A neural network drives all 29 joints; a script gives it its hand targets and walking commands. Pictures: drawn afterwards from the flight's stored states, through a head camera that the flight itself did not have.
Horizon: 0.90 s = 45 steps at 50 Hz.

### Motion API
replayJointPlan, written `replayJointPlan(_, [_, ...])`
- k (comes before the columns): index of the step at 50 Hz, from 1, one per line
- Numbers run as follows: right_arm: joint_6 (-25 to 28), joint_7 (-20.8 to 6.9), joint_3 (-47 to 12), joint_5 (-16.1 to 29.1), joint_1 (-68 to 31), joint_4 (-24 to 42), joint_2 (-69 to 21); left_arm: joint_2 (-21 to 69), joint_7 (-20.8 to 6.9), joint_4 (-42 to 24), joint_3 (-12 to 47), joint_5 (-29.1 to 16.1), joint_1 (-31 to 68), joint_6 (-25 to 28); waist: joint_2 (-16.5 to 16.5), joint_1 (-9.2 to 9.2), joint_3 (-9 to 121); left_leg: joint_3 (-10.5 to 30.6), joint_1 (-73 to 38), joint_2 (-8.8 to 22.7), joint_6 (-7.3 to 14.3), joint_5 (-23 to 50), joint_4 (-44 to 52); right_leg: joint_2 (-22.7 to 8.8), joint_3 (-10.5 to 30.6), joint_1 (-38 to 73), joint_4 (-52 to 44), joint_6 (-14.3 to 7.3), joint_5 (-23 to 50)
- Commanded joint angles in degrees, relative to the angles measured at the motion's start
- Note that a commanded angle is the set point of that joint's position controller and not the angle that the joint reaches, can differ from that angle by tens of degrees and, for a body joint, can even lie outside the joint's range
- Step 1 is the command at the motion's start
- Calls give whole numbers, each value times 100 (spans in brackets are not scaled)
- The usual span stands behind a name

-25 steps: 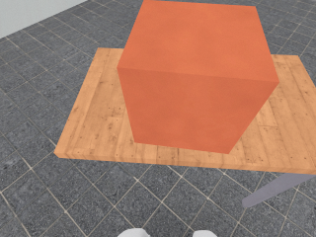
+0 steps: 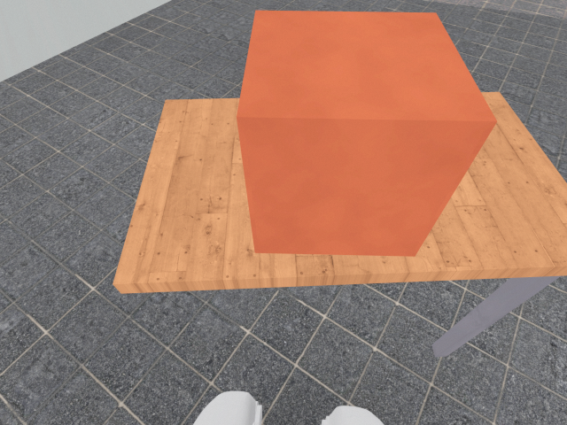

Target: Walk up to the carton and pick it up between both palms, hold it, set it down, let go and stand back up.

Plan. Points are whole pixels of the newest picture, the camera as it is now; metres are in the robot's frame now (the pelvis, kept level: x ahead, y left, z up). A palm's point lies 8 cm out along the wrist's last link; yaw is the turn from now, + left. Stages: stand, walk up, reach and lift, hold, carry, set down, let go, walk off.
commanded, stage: walk up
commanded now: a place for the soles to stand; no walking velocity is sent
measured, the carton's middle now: (339, 140) +0.51 -0.06 +0.10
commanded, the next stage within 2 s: none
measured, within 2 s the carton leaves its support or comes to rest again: neither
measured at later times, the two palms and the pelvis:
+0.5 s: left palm (159, 420) +0.12 +0.20 -0.13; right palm out of the picture +0.01 -0.35 -0.13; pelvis -0.03 -0.06 -0.04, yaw +3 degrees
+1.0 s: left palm out of the picture +0.00 +0.16 -0.12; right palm out of the picture +0.12 -0.34 -0.10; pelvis -0.03 -0.10 -0.01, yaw +8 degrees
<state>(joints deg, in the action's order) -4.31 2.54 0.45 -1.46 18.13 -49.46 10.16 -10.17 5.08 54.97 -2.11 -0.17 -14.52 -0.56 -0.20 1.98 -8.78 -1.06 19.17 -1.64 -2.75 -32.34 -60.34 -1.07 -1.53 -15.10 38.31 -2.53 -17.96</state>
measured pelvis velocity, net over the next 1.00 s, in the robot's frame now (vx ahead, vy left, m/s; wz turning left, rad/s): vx -0.03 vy -0.10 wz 0.15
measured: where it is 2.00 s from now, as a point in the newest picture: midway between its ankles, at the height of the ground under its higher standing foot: outside the picture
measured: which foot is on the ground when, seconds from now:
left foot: up 0.00-0.08, down 0.10-0.48, up 0.50-0.80, down 0.82-1.00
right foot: down 0.00-0.14, up 0.16-0.44, down 0.46-1.00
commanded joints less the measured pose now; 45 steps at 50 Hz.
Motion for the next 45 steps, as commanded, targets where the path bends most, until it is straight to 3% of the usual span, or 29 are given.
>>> replayJointPlan(1, [523,-48,442,67,773,278,840,-1358,-261,-879,-137,234,913,-180,-319,-172,-45,-455,4,129,140,801,2319,-630,620,-637,-1184,-913,-78])
replayJointPlan(3, [745,135,510,-12,1277,170,867,-1307,-451,-1052,-33,381,757,-272,356,-265,575,-671,-530,139,27,2569,4093,-400,63,163,601,-695,1473])
replayJointPlan(4, [762,183,561,-106,1512,138,925,-1201,-479,-1170,1,461,712,-278,543,-274,659,-208,-890,239,45,2708,3963,-261,-69,-234,1155,-519,1415])
replayJointPlan(5, [732,213,612,-249,1670,200,1083,-1048,-488,-1244,37,476,699,-283,989,-328,555,938,-1494,683,373,2593,3609,-204,-53,-1643,1634,-230,5])
replayJointPlan(6, [689,271,634,-362,1671,381,1281,-812,-504,-1326,73,571,385,-332,1597,-171,531,3052,-1695,1984,971,2241,3755,-19,-124,-2988,2737,226,-1429])
replayJointPlan(7, [609,297,845,-288,1495,514,2071,-971,-521,-1515,27,588,473,-448,1788,-410,209,4590,-341,3373,2294,1085,4707,-561,399,-2617,3276,339,-1553])
replayJointPlan(8, [675,355,882,-324,469,766,2292,-1175,-550,-1627,-71,582,806,-524,1687,-150,-326,5131,501,3508,2465,554,5139,-815,912,-2267,3661,338,-1051])
replayJointPlan(10, [757,383,778,-380,475,792,1736,-1375,-618,-1719,-152,511,1327,-437,819,-153,-201,3469,-750,2720,2053,2502,4151,-780,846,-2791,3377,485,-1014])
replayJointPlan(12, [729,358,742,-380,790,831,1458,-1055,-671,-1763,-58,435,1175,-430,694,-163,82,2247,-1230,1997,1493,3378,3371,-717,617,-2668,2800,524,-782])
replayJointPlan(14, [726,311,764,-366,1030,767,1521,-957,-743,-1920,-32,395,1209,-467,900,-327,268,2110,-1300,1710,1315,2914,3253,-676,496,-2405,2559,511,-813])
replayJointPlan(17, [713,301,862,-360,1047,956,1791,-930,-816,-2210,-47,267,1405,-503,1386,-414,434,2115,-1061,1789,1368,2544,3279,-750,417,-2050,1906,456,-1031])
replayJointPlan(19, [690,227,914,-347,457,1313,2011,-1014,-839,-2113,-136,142,875,-444,1709,-164,731,1757,-386,1654,1216,2362,3114,-635,225,-1014,1077,329,-1180])
replayJointPlan(20, [656,162,893,-324,67,1497,2041,-1095,-841,-1947,-213,75,312,-382,1691,129,887,1462,299,1445,1055,2286,2812,-468,-9,9,461,244,-824])
replayJointPlan(21, [612,112,799,-288,-275,1635,1897,-1269,-828,-1647,-324,50,-524,-306,1214,529,1049,1191,1022,1187,877,2026,2118,-232,-336,1278,-278,204,224])
replayJointPlan(22, [582,86,614,-295,11,1657,1331,-1683,-787,-1358,-481,50,-1196,-212,-81,747,1355,693,1339,562,640,1353,506,-138,-155,1967,-646,134,559])
replayJointPlan(23, [573,30,406,-203,227,1773,672,-2041,-742,-1279,-491,139,-1467,-95,-1413,774,1347,524,2165,-282,395,-766,-869,-909,1093,1936,-676,-151,589])
replayJointPlan(24, [520,100,395,-26,304,1984,645,-2394,-685,-1669,-483,155,-670,-86,-1807,544,1245,704,2369,-337,255,-1127,-1183,-1939,3009,981,-1826,-806,-370])
replayJointPlan(25, [450,155,503,-1,615,1894,939,-2716,-611,-1880,-566,125,181,-102,-1640,250,1212,962,1579,122,331,-995,-1499,-2549,4245,-169,-2714,-1483,-2000])
replayJointPlan(26, [429,169,570,-23,514,1876,1212,-2589,-577,-1995,-533,85,721,-63,-1572,34,673,1035,1550,191,311,-546,-1623,-2431,4232,-535,-3024,-1522,-2390])
replayJointPlan(28, [464,115,564,40,401,1622,1333,-1977,-507,-2061,-369,174,670,-41,-1319,-1,325,939,1796,266,242,122,-1606,-1893,2656,-217,-2271,-1172,-1110])
replayJointPlan(29, [475,54,556,50,399,1586,1322,-1763,-477,-2042,-279,198,617,-20,-1207,-78,254,964,1628,290,239,242,-1377,-1827,2313,-383,-2021,-1034,-694])
replayJointPlan(32, [446,-52,523,-49,328,1648,1196,-1480,-501,-1866,-163,215,606,43,-861,-290,133,791,798,444,191,106,-466,-1909,2314,-1103,-2035,-1010,-1107])
replayJointPlan(37, [395,-192,446,-51,-31,1683,1079,-1623,-403,-1809,-156,285,-136,168,-726,-95,292,482,625,503,250,260,1345,-2083,1990,-250,-1590,-989,209])
replayJointPlan(40, [520,-270,479,-6,468,1499,1150,-1584,-439,-1926,-60,177,-7,134,-360,-496,750,510,-1319,400,574,2204,3334,-1518,959,-1175,-795,-345,452])
replayJointPlan(41, [558,-268,526,-42,615,1431,1385,-1255,-480,-2029,34,121,-226,159,387,-498,1195,1635,-1969,926,843,2200,3580,-1061,334,-1650,63,23,200])
replayJointPlan(42, [554,-236,569,114,63,1487,1658,-931,-521,-2117,103,-43,-373,141,923,-226,1145,2883,-1090,1578,1326,1111,3928,-287,-298,-1512,579,351,-857])
replayJointPlan(43, [503,-215,654,188,-293,1528,1888,-1134,-472,-1987,-33,-4,-412,19,775,-276,858,3011,484,1945,1837,-531,4282,-221,20,-425,1138,246,-1554])
replayJointPlan(44, [474,-220,577,214,-873,1583,1758,-1174,-486,-1882,-87,55,-610,-37,876,25,618,2794,1230,1853,1803,-1298,4382,-305,237,160,1016,145,-1232])
replayJointPlan(45, [465,-247,449,193,-1099,1640,1426,-1285,-512,-1835,-112,22,-697,0,816,84,480,2027,1032,1441,1445,-935,4296,-265,117,217,218,130,-957])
